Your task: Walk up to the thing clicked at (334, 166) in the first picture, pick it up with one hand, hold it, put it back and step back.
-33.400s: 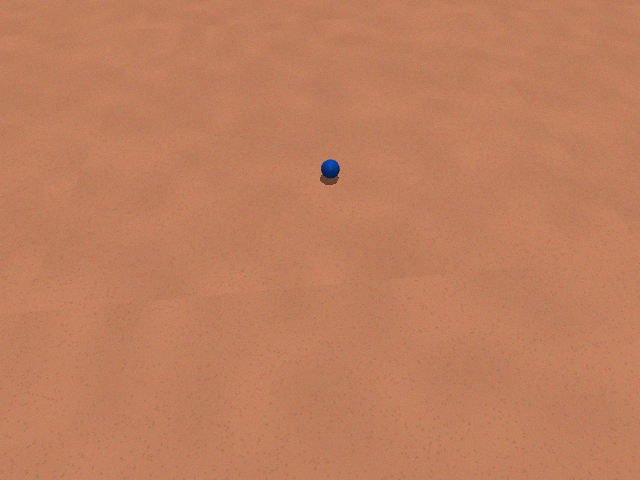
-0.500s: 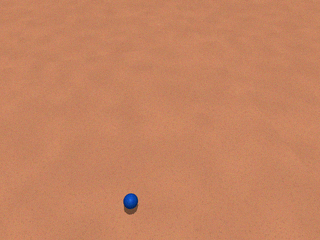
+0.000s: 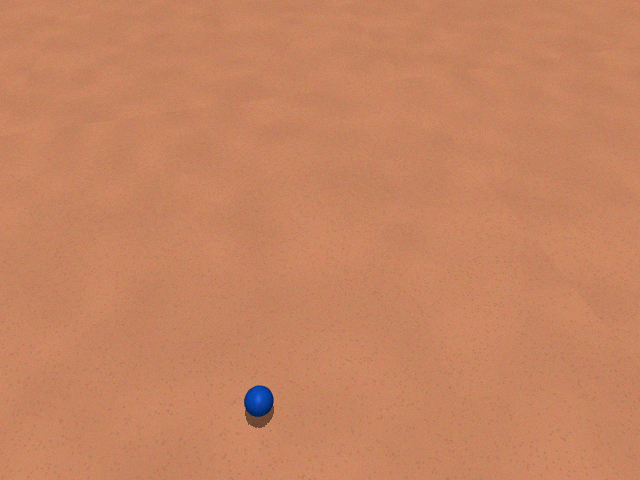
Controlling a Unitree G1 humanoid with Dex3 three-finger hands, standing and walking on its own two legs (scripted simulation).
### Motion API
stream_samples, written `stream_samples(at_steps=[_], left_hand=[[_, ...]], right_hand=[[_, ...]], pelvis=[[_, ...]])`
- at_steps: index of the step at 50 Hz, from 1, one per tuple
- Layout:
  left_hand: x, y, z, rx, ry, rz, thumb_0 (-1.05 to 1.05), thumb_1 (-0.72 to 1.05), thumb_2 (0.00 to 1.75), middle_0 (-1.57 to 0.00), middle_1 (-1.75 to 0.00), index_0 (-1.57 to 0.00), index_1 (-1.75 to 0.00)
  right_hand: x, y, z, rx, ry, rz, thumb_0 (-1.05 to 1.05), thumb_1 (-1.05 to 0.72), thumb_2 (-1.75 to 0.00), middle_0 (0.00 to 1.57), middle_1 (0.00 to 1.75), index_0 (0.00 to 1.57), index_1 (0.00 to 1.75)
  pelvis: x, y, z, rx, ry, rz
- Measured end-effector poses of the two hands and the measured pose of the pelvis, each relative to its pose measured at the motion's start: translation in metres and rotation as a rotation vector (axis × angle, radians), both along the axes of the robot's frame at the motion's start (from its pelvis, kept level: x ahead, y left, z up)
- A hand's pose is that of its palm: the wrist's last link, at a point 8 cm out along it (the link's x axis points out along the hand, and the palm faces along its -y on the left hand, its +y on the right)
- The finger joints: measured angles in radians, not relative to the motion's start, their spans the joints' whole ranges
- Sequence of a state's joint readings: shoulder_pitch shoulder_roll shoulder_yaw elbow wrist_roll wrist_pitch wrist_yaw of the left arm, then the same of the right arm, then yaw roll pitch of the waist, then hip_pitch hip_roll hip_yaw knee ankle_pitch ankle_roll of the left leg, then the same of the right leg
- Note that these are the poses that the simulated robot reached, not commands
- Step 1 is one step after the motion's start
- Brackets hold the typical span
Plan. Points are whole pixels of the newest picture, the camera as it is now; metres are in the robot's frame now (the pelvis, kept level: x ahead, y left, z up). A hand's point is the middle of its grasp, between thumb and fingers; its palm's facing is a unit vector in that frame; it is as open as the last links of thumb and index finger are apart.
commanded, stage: stand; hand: left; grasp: from above
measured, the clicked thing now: (258, 400) +0.45 +0.21 -0.74
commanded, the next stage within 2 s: step back in 0.90 s
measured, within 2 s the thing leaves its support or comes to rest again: neither
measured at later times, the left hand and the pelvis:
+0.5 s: hand out of the picture +0.08 +0.25 -0.16, palm faces +0.00 -0.94 -0.34, open 7.4 cm; pelvis +0.01 +0.00 +0.00, yaw +0 degrees
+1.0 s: hand out of the picture +0.08 +0.26 -0.16, palm faces +0.02 -0.93 -0.36, open 7.4 cm; pelvis +0.00 +0.00 +0.00, yaw +0 degrees
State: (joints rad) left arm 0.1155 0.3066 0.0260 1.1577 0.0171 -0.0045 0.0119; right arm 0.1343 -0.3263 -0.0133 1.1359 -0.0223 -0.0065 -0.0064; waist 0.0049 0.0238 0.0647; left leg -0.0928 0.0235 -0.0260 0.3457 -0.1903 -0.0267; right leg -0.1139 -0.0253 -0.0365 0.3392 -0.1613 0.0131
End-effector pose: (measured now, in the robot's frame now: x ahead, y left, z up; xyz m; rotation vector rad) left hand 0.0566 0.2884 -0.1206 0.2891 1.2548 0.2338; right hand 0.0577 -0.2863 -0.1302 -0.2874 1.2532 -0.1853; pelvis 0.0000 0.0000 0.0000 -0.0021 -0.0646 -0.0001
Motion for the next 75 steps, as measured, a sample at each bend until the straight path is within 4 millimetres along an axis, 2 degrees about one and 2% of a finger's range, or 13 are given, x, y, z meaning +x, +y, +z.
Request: stream_samples(at_steps=[26, 45, 51, 56, 62, 67, 75], left_hand=[[0.021, 0.001, 0.002, 0.0, -0.023, -0.021, 0.0, 0.9, 0.9, -0.21, -0.3, -0.2, -0.3], [0.021, 0.001, 0.004, 0.005, -0.018, -0.024, 0.0, 0.9, 0.9, -0.21, -0.3, -0.2, -0.3], [0.018, 0.013, 0.0, 0.026, -0.027, -0.012, 0.0, 0.9, 0.9, -0.21, -0.3, -0.2, -0.3], [0.019, 0.033, -0.007, 0.044, -0.033, -0.049, 0.01, 0.9, 0.9, -0.21, -0.3, -0.2, -0.3], [0.034, 0.061, -0.024, 0.043, -0.093, -0.075, 0.01, 0.9, 0.9, -0.21, -0.3, -0.2, -0.3], [0.027, 0.059, -0.023, 0.023, -0.085, -0.095, 0.01, 0.91, 0.9, -0.21, -0.3, -0.2, -0.3], [-0.008, 0.049, -0.021, 0.021, -0.039, -0.146, 0.0, 0.91, 0.9, -0.21, -0.3, -0.2, -0.3]], right_hand=[[0.016, -0.005, 0.004, -0.01, -0.015, 0.004, 0.0, -0.91, -0.9, 0.2, 0.3, 0.2, 0.3], [0.016, -0.008, 0.004, -0.009, -0.009, 0.007, 0.0, -0.91, -0.9, 0.2, 0.3, 0.2, 0.3], [0.015, -0.016, 0.001, -0.023, -0.011, -0.003, 0.0, -0.91, -0.9, 0.2, 0.3, 0.2, 0.3], [-0.001, -0.016, 0.003, -0.064, 0.006, -0.011, 0.0, -0.91, -0.9, 0.2, 0.3, 0.2, 0.3], [-0.043, 0.001, 0.005, -0.124, 0.063, -0.012, 0.0, -0.91, -0.9, 0.2, 0.3, 0.2, 0.3], [-0.072, 0.017, 0.015, -0.126, 0.091, -0.026, 0.0, -0.91, -0.9, 0.2, 0.3, 0.2, 0.3], [-0.079, 0.024, 0.003, -0.095, -0.016, -0.061, 0.01, -0.9, -0.9, 0.21, 0.3, 0.2, 0.3]], pelvis=[[0.009, 0.0, 0.001, 0.001, 0.012, -0.003], [0.01, -0.002, 0.001, 0.003, 0.014, -0.002], [-0.007, 0.0, -0.006, -0.008, 0.028, -0.003], [-0.025, 0.016, -0.013, 0.0, 0.042, -0.009], [-0.045, 0.039, -0.025, -0.006, 0.051, -0.005], [-0.056, 0.044, -0.015, -0.024, 0.058, -0.013], [-0.078, 0.046, -0.019, 0.003, 0.046, -0.066]])
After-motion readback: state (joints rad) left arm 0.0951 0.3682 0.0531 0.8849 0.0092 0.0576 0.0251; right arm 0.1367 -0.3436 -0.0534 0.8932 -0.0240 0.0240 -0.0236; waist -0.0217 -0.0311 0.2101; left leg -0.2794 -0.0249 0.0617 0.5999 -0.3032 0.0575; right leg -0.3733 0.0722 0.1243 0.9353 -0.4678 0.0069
